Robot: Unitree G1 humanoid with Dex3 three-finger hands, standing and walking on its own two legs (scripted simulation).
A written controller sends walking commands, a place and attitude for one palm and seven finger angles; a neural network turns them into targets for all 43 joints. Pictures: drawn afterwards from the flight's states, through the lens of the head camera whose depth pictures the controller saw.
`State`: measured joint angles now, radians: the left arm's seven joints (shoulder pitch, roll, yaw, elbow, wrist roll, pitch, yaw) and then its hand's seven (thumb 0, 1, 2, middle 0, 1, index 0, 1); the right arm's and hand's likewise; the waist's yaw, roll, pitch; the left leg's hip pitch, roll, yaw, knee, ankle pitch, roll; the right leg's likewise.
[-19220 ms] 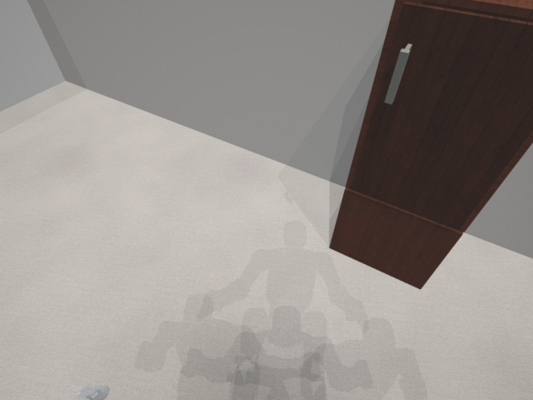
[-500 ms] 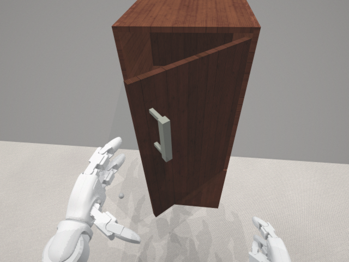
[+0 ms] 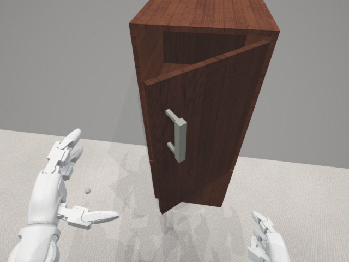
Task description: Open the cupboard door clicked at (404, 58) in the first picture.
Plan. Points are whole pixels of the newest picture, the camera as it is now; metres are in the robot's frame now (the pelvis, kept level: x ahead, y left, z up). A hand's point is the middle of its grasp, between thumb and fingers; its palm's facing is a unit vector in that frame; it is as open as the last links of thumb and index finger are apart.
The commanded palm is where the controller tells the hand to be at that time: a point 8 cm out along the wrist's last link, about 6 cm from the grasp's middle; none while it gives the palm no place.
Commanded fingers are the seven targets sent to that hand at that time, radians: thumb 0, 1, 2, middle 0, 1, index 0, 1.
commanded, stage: draw the hand back to the body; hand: left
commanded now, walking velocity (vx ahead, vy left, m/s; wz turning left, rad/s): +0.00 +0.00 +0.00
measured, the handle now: (175, 136) +0.38 +0.05 +0.11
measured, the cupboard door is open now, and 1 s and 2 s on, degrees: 42 42 42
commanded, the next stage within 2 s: step back with the hand held close in 0.88 s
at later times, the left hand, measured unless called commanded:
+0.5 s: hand (48, 169) +0.22 +0.26 +0.16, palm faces +0.42 -0.81 -0.41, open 9.1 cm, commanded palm +0.17 +0.30 +0.18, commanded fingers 0.00 0.90 0.90 -0.20 -0.30 -0.20 -0.30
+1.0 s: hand (52, 173) +0.21 +0.26 +0.16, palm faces +0.43 -0.81 -0.40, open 7.4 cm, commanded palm +0.17 +0.29 +0.18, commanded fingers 0.00 0.90 0.90 -0.20 -0.30 -0.20 -0.30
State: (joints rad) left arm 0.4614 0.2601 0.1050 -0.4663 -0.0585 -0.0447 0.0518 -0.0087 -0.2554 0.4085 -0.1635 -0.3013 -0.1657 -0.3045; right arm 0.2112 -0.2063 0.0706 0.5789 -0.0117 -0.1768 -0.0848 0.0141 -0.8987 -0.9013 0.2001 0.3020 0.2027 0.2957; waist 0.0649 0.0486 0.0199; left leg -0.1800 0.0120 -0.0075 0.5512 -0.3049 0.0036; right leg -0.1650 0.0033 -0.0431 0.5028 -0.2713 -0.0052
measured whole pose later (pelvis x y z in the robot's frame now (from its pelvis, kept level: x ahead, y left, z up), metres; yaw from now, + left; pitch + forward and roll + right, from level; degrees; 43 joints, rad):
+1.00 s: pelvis +0.02 +0.00 +0.01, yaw -2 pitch -5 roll -1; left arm 0.47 0.33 0.33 -0.37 -0.05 -0.09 0.11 0.02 0.89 0.90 -0.21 -0.30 -0.21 -0.31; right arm 0.18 -0.22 0.02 0.66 -0.01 -0.10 -0.08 0.01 -0.90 -0.90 0.20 0.30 0.20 0.30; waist 0.07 0.06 0.04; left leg -0.06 0.03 0.02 0.40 -0.26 0.00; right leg -0.05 0.02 -0.02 0.35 -0.22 -0.01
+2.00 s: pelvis -0.17 +0.02 -0.02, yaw -3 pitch +2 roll -1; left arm 0.55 0.43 0.50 -0.51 -0.04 -0.24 0.18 0.01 0.89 0.90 -0.21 -0.30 -0.21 -0.31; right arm 0.21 -0.16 0.01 0.62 -0.01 -0.15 -0.05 0.01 -0.90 -0.90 0.20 0.30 0.20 0.30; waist 0.04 0.01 -0.01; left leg -0.54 0.04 0.09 0.49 -0.03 0.03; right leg -0.14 0.04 0.00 0.59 -0.48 -0.03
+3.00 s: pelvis -0.31 +0.04 +0.00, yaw -5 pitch +0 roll +1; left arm 0.56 0.43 0.43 -0.46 -0.03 -0.23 0.17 0.01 0.89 0.90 -0.22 -0.30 -0.22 -0.31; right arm 0.27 -0.24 -0.04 0.63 0.00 -0.12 -0.09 0.01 -0.90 -0.90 0.20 0.30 0.20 0.30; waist -0.01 -0.01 0.00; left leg -0.19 0.04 0.07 0.47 -0.26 -0.01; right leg -0.27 0.01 -0.08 0.55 -0.28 -0.05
